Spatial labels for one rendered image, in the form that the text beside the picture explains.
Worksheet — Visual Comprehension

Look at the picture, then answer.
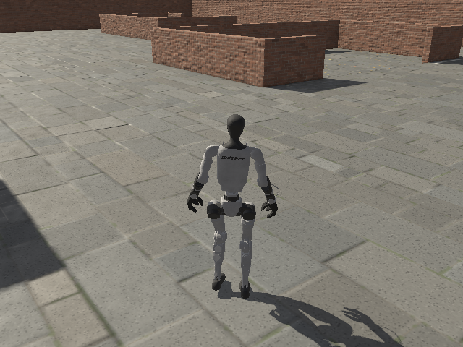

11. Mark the robot right hand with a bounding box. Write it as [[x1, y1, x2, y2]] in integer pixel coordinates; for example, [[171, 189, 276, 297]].
[[261, 201, 278, 218]]

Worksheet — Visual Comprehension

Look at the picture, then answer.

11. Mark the left robot thigh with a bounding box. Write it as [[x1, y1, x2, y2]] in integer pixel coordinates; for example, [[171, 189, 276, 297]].
[[207, 200, 227, 244]]

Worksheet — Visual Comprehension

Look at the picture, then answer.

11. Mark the left robot forearm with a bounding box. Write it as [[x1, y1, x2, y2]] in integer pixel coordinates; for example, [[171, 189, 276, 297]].
[[190, 172, 204, 199]]

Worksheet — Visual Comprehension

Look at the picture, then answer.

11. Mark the robot right upper arm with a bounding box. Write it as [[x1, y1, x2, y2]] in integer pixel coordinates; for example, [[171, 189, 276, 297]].
[[250, 147, 268, 187]]

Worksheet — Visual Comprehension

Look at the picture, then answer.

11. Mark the robot left hand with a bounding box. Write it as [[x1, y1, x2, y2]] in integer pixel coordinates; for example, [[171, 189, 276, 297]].
[[187, 196, 203, 212]]

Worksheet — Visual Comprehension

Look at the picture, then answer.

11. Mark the left robot foot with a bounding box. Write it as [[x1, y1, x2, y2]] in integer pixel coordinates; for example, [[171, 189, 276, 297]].
[[212, 273, 226, 291]]

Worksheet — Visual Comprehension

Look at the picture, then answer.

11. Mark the robot left upper arm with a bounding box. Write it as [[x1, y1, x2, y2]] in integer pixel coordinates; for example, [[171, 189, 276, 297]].
[[197, 145, 219, 184]]

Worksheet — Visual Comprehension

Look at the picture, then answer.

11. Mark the right robot forearm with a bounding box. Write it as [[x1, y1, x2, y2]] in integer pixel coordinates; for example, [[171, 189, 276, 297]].
[[261, 177, 276, 204]]

